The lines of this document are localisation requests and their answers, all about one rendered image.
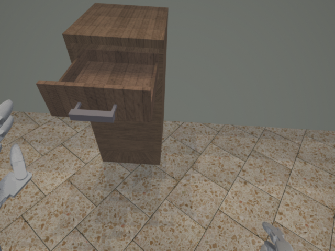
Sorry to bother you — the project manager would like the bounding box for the cabinet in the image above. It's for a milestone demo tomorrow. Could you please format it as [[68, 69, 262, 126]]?
[[62, 3, 168, 165]]

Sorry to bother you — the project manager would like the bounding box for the robot right hand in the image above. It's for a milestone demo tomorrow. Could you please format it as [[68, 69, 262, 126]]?
[[260, 222, 294, 251]]

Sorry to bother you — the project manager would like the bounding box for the drawer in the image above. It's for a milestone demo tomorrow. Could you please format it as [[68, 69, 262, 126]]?
[[36, 48, 159, 122]]

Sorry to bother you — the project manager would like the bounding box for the robot left hand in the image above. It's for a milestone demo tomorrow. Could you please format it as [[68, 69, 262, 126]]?
[[0, 99, 32, 208]]

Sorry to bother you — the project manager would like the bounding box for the handle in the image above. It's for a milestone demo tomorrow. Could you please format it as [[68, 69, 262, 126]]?
[[68, 102, 117, 123]]

